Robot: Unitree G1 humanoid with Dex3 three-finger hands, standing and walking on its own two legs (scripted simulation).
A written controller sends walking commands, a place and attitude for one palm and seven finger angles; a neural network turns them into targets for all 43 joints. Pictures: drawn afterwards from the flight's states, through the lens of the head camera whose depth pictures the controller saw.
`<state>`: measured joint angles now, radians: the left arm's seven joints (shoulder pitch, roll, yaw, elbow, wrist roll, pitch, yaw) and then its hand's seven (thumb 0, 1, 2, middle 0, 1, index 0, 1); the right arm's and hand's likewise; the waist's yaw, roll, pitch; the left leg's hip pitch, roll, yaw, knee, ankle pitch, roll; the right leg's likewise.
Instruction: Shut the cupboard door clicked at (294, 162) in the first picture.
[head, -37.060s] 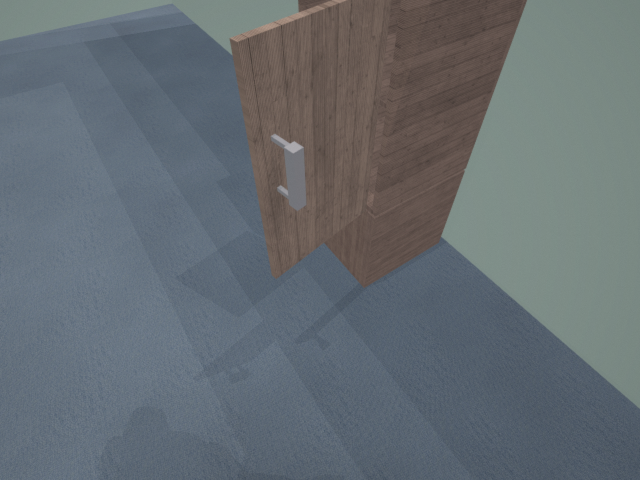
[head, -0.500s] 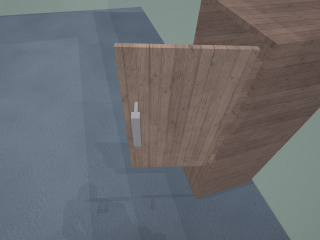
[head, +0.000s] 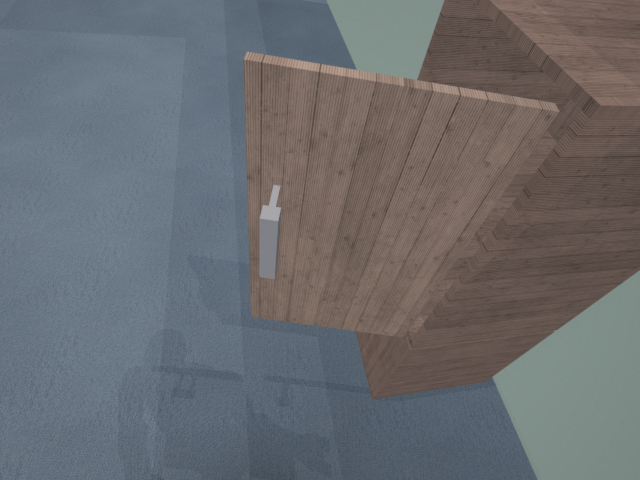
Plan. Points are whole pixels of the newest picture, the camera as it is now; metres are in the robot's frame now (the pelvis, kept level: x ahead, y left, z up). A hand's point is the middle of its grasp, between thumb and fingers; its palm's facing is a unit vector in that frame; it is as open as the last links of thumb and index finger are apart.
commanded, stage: shuffle to correct the standing spot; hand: left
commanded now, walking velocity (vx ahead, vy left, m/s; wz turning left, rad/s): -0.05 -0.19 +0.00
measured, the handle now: (271, 233) +0.44 +0.12 +0.01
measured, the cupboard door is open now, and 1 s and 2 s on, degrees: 75 75 75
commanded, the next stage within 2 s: come to a stop and stand still in 0.34 s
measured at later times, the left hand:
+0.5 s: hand out of the picture +0.06 +0.13 -0.16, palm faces -0.03 -0.98 -0.22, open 7.4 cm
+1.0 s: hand out of the picture +0.00 +0.09 -0.17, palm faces +0.03 -0.98 -0.21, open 7.4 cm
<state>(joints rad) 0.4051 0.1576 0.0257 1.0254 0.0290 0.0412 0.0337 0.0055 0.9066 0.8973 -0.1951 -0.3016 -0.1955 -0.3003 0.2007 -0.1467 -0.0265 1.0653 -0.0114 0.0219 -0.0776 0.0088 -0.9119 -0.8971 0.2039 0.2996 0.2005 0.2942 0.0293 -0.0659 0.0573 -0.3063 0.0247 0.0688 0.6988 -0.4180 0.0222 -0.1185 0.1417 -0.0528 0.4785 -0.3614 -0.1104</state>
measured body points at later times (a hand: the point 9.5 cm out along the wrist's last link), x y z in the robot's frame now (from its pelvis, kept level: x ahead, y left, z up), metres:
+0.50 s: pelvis -0.02 -0.08 +0.01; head +0.03 -0.06 +0.45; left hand +0.06 +0.18 -0.15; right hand -0.03 -0.34 -0.13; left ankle -0.01 +0.07 -0.73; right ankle -0.06 -0.23 -0.73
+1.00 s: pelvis -0.02 -0.09 +0.01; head +0.01 -0.08 +0.46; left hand +0.00 +0.15 -0.15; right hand +0.07 -0.31 -0.14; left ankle +0.02 -0.01 -0.73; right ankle -0.06 -0.23 -0.73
